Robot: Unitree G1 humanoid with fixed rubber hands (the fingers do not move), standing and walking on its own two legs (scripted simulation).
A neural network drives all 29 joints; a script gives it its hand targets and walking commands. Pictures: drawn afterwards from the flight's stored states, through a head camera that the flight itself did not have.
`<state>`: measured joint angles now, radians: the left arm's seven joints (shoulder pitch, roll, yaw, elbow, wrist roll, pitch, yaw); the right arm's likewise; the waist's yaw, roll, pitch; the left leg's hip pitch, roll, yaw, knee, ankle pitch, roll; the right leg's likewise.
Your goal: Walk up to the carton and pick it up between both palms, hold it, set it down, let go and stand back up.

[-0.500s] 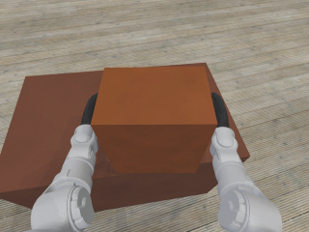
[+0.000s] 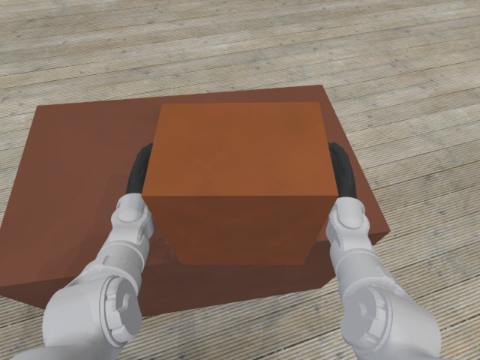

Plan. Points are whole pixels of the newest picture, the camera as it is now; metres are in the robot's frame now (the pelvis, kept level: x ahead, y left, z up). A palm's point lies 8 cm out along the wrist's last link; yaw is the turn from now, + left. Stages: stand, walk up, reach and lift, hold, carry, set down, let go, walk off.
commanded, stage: set down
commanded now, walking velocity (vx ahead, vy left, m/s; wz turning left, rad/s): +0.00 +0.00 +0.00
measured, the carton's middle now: (241, 194) +0.42 +0.03 -0.03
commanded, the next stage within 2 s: none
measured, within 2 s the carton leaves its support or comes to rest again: neither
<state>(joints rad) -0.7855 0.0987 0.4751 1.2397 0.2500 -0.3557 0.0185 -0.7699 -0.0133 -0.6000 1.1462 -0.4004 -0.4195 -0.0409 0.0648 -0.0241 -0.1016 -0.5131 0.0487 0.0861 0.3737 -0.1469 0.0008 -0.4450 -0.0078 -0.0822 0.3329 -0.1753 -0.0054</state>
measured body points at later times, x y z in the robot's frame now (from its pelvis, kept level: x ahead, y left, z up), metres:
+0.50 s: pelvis +0.00 +0.00 +0.00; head +0.10 +0.02 +0.44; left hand +0.41 +0.21 +0.00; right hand +0.43 -0.14 +0.01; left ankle +0.00 +0.12 -0.74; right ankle -0.03 -0.11 -0.74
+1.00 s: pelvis +0.00 +0.00 +0.00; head +0.10 +0.02 +0.43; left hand +0.41 +0.21 +0.00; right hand +0.43 -0.14 +0.01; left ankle +0.00 +0.12 -0.74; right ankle -0.03 -0.11 -0.74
